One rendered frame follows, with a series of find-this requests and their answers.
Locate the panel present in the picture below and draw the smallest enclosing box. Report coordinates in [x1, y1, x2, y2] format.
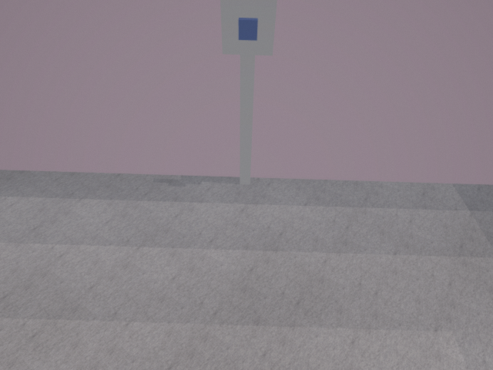
[220, 0, 277, 185]

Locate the button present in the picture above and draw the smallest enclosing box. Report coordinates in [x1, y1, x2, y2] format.
[239, 18, 258, 41]

